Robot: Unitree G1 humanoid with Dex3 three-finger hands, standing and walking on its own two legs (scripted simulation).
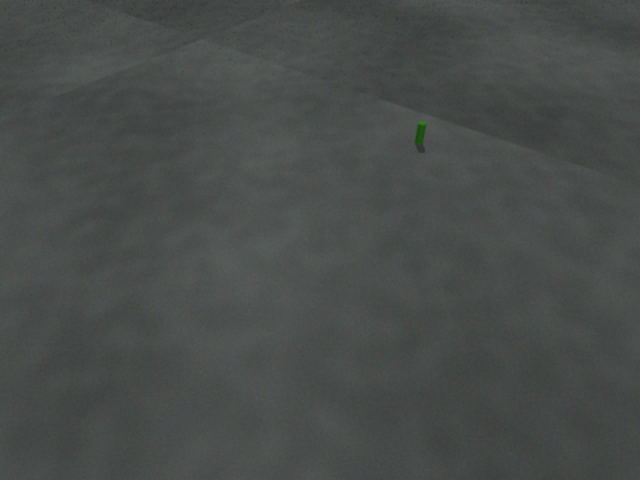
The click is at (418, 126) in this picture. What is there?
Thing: slim round
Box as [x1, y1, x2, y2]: [415, 121, 425, 144]
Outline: 420,121 418,123 415,140 416,144 422,143 425,122
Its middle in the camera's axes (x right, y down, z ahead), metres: +0.56 -0.63 +2.18
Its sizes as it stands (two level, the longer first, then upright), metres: 0.043 0.043 0.127
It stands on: the floor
